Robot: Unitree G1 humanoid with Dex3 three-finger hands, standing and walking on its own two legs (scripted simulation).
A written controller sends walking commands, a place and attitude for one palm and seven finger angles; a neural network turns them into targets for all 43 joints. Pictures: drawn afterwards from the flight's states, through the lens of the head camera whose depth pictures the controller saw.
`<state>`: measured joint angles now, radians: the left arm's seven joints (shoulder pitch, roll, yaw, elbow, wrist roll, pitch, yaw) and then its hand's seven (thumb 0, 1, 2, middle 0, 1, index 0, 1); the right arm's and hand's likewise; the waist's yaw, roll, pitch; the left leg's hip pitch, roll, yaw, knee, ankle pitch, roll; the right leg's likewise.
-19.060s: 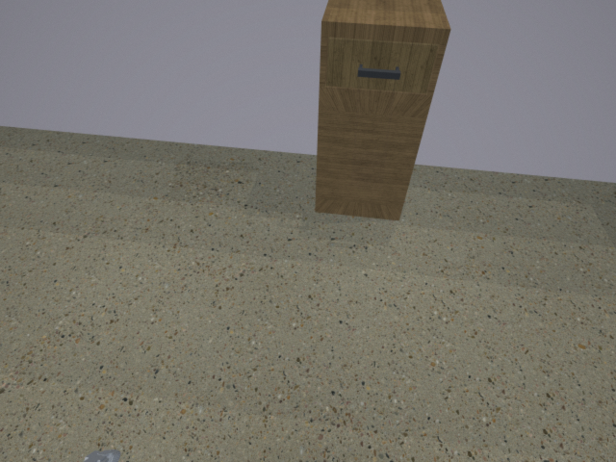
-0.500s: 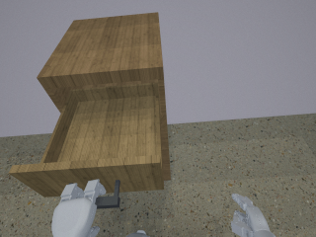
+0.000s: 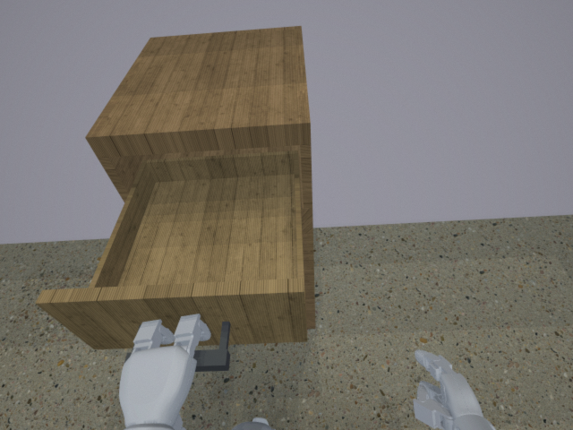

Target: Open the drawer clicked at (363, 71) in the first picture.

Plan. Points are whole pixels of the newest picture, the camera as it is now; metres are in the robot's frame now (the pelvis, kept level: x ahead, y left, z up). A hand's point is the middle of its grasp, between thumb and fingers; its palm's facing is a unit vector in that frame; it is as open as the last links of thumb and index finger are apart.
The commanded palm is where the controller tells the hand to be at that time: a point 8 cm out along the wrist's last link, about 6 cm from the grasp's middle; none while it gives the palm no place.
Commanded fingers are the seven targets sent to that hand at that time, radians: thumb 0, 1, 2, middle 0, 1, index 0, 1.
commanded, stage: lift the hand off the handle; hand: left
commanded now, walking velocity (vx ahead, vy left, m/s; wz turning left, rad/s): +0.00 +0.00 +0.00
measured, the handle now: (180, 346) +0.23 +0.18 +0.01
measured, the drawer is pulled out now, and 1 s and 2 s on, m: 0.30 0.30 0.30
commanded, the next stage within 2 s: draw the hand back to the body in 1.30 s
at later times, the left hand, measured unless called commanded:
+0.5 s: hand (167, 368) +0.19 +0.18 +0.04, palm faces +0.03 -0.18 -0.98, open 13.5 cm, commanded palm +0.17 +0.17 +0.11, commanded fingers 0.00 -0.50 0.30 -0.30 -1.20 -0.30 -1.20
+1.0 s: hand (153, 333) +0.21 +0.17 +0.11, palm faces +0.11 -0.20 -0.97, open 13.7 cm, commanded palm +0.17 +0.17 +0.18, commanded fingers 0.00 -0.50 0.30 -0.30 -1.20 -0.30 -1.20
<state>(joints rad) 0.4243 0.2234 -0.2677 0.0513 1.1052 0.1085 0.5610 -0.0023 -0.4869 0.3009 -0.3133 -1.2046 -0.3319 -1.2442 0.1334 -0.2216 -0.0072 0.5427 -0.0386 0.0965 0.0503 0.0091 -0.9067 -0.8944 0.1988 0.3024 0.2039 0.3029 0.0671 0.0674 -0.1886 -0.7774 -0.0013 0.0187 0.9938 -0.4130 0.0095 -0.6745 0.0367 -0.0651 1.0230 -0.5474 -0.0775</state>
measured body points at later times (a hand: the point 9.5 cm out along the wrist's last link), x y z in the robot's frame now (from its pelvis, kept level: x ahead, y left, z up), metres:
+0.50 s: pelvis +0.00 +0.01 +0.02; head +0.00 -0.04 +0.47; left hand +0.18 +0.18 +0.09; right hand +0.21 -0.21 -0.07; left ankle +0.04 +0.12 -0.67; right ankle -0.02 -0.07 -0.67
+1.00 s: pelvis +0.02 +0.00 +0.04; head +0.00 -0.05 +0.49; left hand +0.19 +0.18 +0.16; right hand +0.24 -0.19 -0.04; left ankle +0.04 +0.12 -0.67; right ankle -0.02 -0.07 -0.67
